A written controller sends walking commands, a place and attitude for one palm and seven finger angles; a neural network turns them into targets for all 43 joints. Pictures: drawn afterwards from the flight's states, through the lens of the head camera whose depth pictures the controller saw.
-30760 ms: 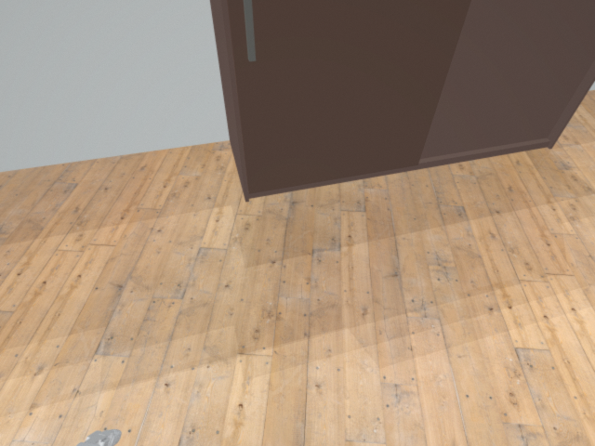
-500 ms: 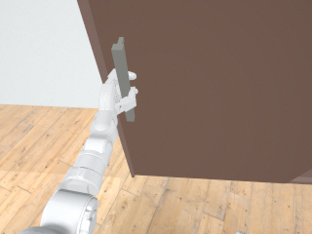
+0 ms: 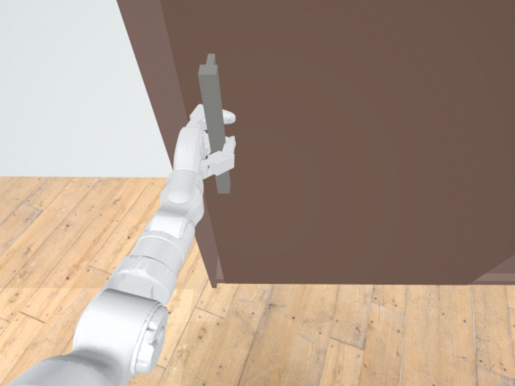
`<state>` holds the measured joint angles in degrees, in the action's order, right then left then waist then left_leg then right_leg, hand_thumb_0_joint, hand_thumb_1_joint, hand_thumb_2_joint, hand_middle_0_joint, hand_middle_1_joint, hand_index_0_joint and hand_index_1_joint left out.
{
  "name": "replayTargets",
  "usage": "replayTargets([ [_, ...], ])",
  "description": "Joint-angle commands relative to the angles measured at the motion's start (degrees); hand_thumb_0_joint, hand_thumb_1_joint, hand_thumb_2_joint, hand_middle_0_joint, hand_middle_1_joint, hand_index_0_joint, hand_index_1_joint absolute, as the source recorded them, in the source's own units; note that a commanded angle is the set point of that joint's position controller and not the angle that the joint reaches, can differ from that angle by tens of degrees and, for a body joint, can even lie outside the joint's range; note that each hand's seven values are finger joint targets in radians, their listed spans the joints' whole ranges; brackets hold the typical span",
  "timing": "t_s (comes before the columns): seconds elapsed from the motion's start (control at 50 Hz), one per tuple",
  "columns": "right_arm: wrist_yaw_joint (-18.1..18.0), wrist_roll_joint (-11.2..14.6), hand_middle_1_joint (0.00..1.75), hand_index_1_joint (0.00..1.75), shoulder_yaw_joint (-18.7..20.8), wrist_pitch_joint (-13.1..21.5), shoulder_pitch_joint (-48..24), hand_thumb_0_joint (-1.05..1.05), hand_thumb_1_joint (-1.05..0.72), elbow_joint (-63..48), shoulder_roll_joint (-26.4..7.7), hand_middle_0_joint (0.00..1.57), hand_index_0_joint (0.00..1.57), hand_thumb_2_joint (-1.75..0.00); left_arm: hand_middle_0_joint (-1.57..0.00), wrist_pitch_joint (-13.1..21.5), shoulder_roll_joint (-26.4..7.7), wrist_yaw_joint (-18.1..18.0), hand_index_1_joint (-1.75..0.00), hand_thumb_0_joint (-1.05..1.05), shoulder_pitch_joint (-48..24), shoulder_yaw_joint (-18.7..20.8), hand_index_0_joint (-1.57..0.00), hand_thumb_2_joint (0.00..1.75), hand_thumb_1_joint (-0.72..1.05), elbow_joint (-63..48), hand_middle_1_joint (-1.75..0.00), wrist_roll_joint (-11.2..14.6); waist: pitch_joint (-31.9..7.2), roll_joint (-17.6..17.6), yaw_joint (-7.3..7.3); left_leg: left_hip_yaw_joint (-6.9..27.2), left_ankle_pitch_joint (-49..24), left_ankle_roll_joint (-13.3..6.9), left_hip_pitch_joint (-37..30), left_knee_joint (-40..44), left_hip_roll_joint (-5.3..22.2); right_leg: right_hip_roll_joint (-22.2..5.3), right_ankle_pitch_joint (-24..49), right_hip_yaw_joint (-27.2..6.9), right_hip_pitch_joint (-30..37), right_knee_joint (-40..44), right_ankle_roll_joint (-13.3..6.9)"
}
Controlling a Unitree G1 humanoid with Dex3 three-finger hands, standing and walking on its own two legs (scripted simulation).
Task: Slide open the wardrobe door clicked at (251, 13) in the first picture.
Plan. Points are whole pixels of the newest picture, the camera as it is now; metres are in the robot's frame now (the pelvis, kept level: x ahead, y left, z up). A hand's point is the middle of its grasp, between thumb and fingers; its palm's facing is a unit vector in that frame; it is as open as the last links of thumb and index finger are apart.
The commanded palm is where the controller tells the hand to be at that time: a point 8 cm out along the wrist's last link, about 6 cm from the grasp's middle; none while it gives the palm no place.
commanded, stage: step sideways, sliding the door along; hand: left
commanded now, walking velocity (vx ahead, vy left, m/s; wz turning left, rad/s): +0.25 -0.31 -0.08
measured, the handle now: (218, 133) +0.50 +0.06 +0.10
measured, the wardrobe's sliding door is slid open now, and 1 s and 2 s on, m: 0.03 0.13 0.61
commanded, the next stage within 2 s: none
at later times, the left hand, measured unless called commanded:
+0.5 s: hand (247, 153) +0.45 +0.01 +0.10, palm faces +0.01 -0.99 -0.11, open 6.2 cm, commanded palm +0.43 +0.03 +0.11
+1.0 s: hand (297, 150) +0.46 -0.07 +0.10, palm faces +0.32 -0.93 -0.16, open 6.4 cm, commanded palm +0.43 -0.09 +0.11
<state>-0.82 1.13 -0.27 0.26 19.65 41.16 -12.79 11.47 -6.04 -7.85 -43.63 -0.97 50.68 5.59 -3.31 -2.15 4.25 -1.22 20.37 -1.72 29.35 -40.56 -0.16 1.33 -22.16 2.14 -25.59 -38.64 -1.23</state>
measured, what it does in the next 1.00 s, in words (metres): steps to the right: right foot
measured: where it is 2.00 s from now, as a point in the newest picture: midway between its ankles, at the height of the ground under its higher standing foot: outside the picture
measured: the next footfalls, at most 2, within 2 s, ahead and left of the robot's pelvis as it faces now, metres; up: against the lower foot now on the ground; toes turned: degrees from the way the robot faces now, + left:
right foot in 0.82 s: +0.16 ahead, -0.36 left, +0.00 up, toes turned -3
left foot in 1.02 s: +0.06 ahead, -0.14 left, +0.00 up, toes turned +16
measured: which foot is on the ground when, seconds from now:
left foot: down 0.00-0.86, up 0.88-1.00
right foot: down 0.00-0.50, up 0.52-0.80, down 0.82-1.00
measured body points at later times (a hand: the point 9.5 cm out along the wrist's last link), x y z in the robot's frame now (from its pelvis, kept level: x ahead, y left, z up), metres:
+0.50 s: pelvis +0.01 -0.08 +0.00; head +0.05 -0.09 +0.45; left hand +0.44 +0.07 +0.11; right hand +0.11 -0.35 -0.12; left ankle +0.01 +0.04 -0.72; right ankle +0.02 -0.14 -0.72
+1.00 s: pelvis +0.06 -0.27 +0.01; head +0.17 -0.30 +0.44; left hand +0.44 -0.02 +0.11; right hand +0.26 -0.50 -0.13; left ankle +0.02 -0.13 -0.70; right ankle +0.13 -0.36 -0.72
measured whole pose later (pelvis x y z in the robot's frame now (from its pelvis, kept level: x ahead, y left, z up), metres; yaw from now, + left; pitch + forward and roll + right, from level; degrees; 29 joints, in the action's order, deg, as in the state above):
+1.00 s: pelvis +0.06 -0.27 +0.01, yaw +7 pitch +0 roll +1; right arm -6.4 3.2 2.0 5.2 5.3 38.8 -16.9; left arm 4.4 -11.4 -9.0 -32.8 5.2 26.9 7.9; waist 14.3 -5.7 -1.9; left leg -3.8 26.8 2.2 19.0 -45.6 3.4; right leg -4.3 -13.4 9.0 -22.8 -37.6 -2.9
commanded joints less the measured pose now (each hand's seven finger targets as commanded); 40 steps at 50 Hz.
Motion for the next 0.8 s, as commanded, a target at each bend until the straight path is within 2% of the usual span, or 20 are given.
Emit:
replayTargets([
  [0.0, -4.29, 0.55, 0.30, 0.30, 2.72, 0.87, -0.12, 0.00, -0.90, -6.38, -7.86, 0.20, 0.20, -0.90, -0.45, 3.05, -3.57, 3.97, -1.40, 0.00, -32.36, -2.58, -0.45, 0.90, 0.90, -13.63, -1.40, -0.95, -21.26, -4.39, 2.57, 9.87, -23.30, -5.03, -25.58, 6.88, 10.76, -0.25, 17.08, -0.26, 2.85, -2.67, 1.02],
  [0.06, -5.29, -0.46, 0.30, 0.30, 2.65, 0.80, -1.17, 0.00, -0.90, -6.16, -7.82, 0.20, 0.20, -0.90, -0.45, 2.43, -3.83, 5.35, -1.40, 0.00, -33.27, -2.86, -0.45, 0.90, 0.90, -12.67, -1.40, 0.47, -16.11, -9.07, 2.33, 24.41, -33.26, -10.39, -35.80, 12.20, 21.37, 0.58, -6.39, -2.63, -10.17, -14.61, 0.24],
  [0.12, -5.54, -0.39, 0.30, 0.30, 1.90, -0.02, -3.45, 0.00, -0.90, -6.71, -7.85, 0.20, 0.20, -0.90, -0.45, 1.28, -5.31, 5.40, -1.40, 0.00, -32.76, -1.40, -0.45, 0.90, 0.90, -11.96, -1.40, 1.33, -11.70, -3.42, 0.68, 24.58, -29.56, -11.38, -31.92, 13.33, 23.61, -1.47, -8.81, -4.33, -9.51, -16.23, -0.51],
  [0.14, -5.53, -0.36, 0.30, 0.30, 1.83, -0.15, -3.74, 0.00, -0.90, -6.39, -8.26, 0.20, 0.20, -0.90, -0.45, 1.17, -6.23, 5.11, -1.40, 0.00, -31.30, -0.17, -0.45, 0.90, 0.90, -10.52, -1.40, 1.24, -11.23, -2.64, 0.10, 21.49, -31.80, -10.75, -30.95, 12.06, 23.10, -1.67, -7.44, -3.91, -6.74, -12.55, -0.62],
  [0.22, -5.74, 0.33, 0.30, 0.30, 1.92, 0.42, -4.06, 0.00, -0.90, -6.11, -9.56, 0.20, 0.20, -0.90, -0.45, 0.64, -7.58, 5.33, -1.40, 0.00, -29.87, 0.82, -0.45, 0.90, 0.90, -7.89, -1.40, 0.16, -12.66, -0.63, -0.52, 4.52, -27.50, -3.41, -18.42, 4.15, 14.09, -0.62, 12.00, 0.62, 17.18, 8.32, -0.84],
  [0.26, -6.02, 0.63, 0.30, 0.30, 2.27, 1.53, -4.08, 0.00, -0.90, -5.62, -8.36, 0.20, 0.20, -0.90, -0.45, 0.64, -8.63, 5.39, -1.40, 0.00, -28.24, 1.71, -0.45, 0.90, 0.90, -7.88, -1.40, -0.70, -14.18, 9.49, -0.59, -2.73, -15.05, 0.45, -9.04, -6.05, 6.01, -9.54, 27.35, -9.01, 25.23, 12.03, -4.91],
  [0.28, -6.29, 0.33, 0.30, 0.30, 2.83, 2.21, -5.81, 0.00, -0.90, -5.45, -7.99, 0.20, 0.20, -0.90, -0.45, 0.81, -9.38, 5.28, -1.40, 0.00, -27.28, 2.67, -0.45, 0.90, 0.90, -7.26, -1.40, -1.33, -11.63, 11.85, -1.35, -3.11, 3.23, 1.67, -4.59, -11.08, 2.03, -14.57, 31.16, -14.82, 23.92, 13.69, -8.70],
  [0.32, -6.56, 0.40, 0.30, 0.30, 3.54, 2.75, -6.40, 0.00, -0.90, -4.36, -8.90, 0.20, 0.20, -0.90, -0.45, -1.48, -10.41, 5.05, -1.40, 0.00, -23.20, 3.50, -0.45, 0.90, 0.90, -4.95, -1.40, -1.74, -7.53, 15.62, -3.47, -0.45, 13.36, 2.06, 0.77, -20.76, 1.74, -17.10, 27.35, -20.13, 22.38, 15.84, -12.35],
  [0.36, -6.57, -0.36, 0.30, 0.30, 2.56, 4.16, -6.67, 0.00, -0.90, -4.14, -7.43, 0.20, 0.20, -0.90, -0.45, -0.16, -7.09, 5.10, -1.40, 0.00, -27.59, 2.02, -0.45, 0.90, 0.90, -10.22, -1.40, -1.63, -6.94, 11.76, -2.89, 0.36, 11.72, 1.70, -0.23, -19.04, 3.39, -16.72, 33.15, -16.95, 22.32, 13.28, -12.71],
  [0.38, -6.50, -0.77, 0.30, 0.30, 2.11, 4.60, -5.93, 0.00, -0.90, -4.07, -6.75, 0.20, 0.20, -0.90, -0.45, 0.61, -5.04, 5.10, -1.40, 0.00, -27.24, 0.81, -0.45, 0.90, 0.90, -11.58, -1.40, -1.86, -8.18, 11.29, -2.10, -0.81, 9.07, 1.71, -3.84, -13.61, 3.78, -14.67, 36.40, -11.86, 21.92, 11.24, -11.47],
  [0.44, -7.02, -1.39, 0.30, 0.30, 2.19, 4.71, -4.41, 0.00, -0.90, -2.94, -6.64, 0.20, 0.20, -0.90, -0.45, 2.04, -3.29, 5.25, -1.40, 0.00, -27.47, -1.68, -0.45, 0.90, 0.90, -15.97, -1.40, -1.20, -11.91, 6.41, 1.25, -1.07, -14.90, 0.73, -25.21, 14.95, 8.24, -7.82, 28.54, -2.37, 10.32, -3.65, -4.21],
  [0.46, -6.78, -1.56, 0.30, 0.30, 3.22, 4.87, -4.98, 0.00, -0.90, -3.82, -8.80, 0.20, 0.20, -0.90, -0.45, 2.83, -1.97, 5.65, -1.40, 0.00, -28.36, -3.13, -0.45, 0.90, 0.90, -19.06, -1.40, -0.37, -13.42, -4.42, 1.09, 13.00, -27.07, -3.35, -35.21, 19.57, 18.70, -2.69, 13.91, -0.84, -1.79, -13.96, -0.64],
  [0.48, -5.50, -0.69, 0.30, 0.30, 3.40, 4.81, -6.06, 0.00, -0.90, -4.90, -8.80, 0.20, 0.20, -0.90, -0.45, 3.12, 0.96, 6.52, -1.40, 0.00, -29.73, -6.51, -0.45, 0.90, 0.90, -22.51, -1.40, 0.69, -15.26, -12.84, 0.25, 30.25, -43.39, -9.98, -43.43, 17.06, 31.20, -0.30, -8.38, -4.97, -13.81, -26.35, 1.22],
  [0.5, -3.90, -0.23, 0.30, 0.30, 2.89, 4.75, -9.06, 0.00, -0.90, -4.33, -7.71, 0.20, 0.20, -0.90, -0.45, 3.02, 1.39, 6.99, -1.40, 0.00, -29.03, -6.69, -0.45, 0.90, 0.90, -22.39, -1.40, 0.52, -15.60, -7.52, -1.84, 27.29, -44.01, -12.18, -45.28, 15.47, 33.79, -3.09, -7.54, -10.54, -14.90, -31.82, -0.05],
  [0.52, -3.99, 0.09, 0.30, 0.30, 2.61, 4.04, -10.41, 0.00, -0.90, -5.14, -7.06, 0.20, 0.20, -0.90, -0.45, 2.24, 4.29, 6.90, -1.40, 0.00, -28.46, -8.55, -0.45, 0.90, 0.90, -21.09, -1.40, 0.90, -12.10, -6.44, -1.40, 24.25, -50.21, -12.25, -47.20, 13.98, 33.02, -3.60, -8.36, -8.50, -19.88, -32.00, -0.50],
  [0.54, -3.87, -0.23, 0.30, 0.30, 3.07, 3.81, -9.48, 0.00, -0.90, -5.14, -7.87, 0.20, 0.20, -0.90, -0.45, 2.76, 1.48, 7.04, -1.40, 0.00, -30.84, -8.42, -0.45, 0.90, 0.90, -28.21, -1.40, 0.48, -13.13, -7.96, -0.86, 21.94, -50.16, -11.55, -47.33, 11.45, 31.59, -5.53, -7.16, -8.75, -20.90, -29.37, 0.04],
  [0.62, -3.81, 0.77, 0.30, 0.30, 4.30, 3.23, -7.81, 0.00, -0.90, -5.98, -9.89, 0.20, 0.20, -0.90, -0.45, 1.20, 3.61, 7.38, -1.40, 0.00, -29.03, -11.01, -0.45, 0.90, 0.90, -29.64, -1.40, -0.17, -11.57, -4.57, -0.38, 9.24, -43.98, -7.06, -38.72, 11.92, 24.81, -4.48, 0.69, -3.03, -10.15, -15.53, 1.05],
  [0.68, -3.79, 1.08, 0.30, 0.30, 4.01, 4.54, -8.23, 0.00, -0.90, -7.84, -9.14, 0.20, 0.20, -0.90, -0.45, 1.03, 6.68, 8.04, -1.40, 0.00, -28.08, -14.28, -0.45, 0.90, 0.90, -32.33, -1.40, -0.29, -12.02, -11.97, 0.27, 0.75, -45.92, -4.53, -35.72, 11.32, 20.56, -2.96, 4.99, 2.15, -2.18, -7.02, 1.90],
  [0.72, -3.73, 1.29, 0.30, 0.30, 3.87, 5.30, -8.97, 0.00, -0.90, -8.62, -9.27, 0.20, 0.20, -0.90, -0.45, 1.12, 4.64, 7.71, -1.40, 0.00, -26.07, -12.99, -0.45, 0.90, 0.90, -33.96, -1.40, -0.49, -11.54, -15.85, 0.04, -2.08, -45.90, -2.95, -34.24, 10.32, 19.10, -1.88, 7.41, 4.35, 1.65, -3.67, 2.41],
  [0.78, -3.47, 2.18, 0.30, 0.30, 3.34, 5.61, -10.61, 0.00, -0.90, -9.55, -7.38, 0.20, 0.20, -0.90, -0.45, 1.54, 1.12, 6.48, -1.40, 0.00, -21.56, -10.67, -0.45, 0.90, 0.90, -36.76, -1.40, -0.85, -12.60, -13.22, -1.62, -3.11, -38.76, -2.55, -28.78, 2.35, 16.80, -1.53, 15.50, 4.65, 14.12, 7.80, 2.17],
])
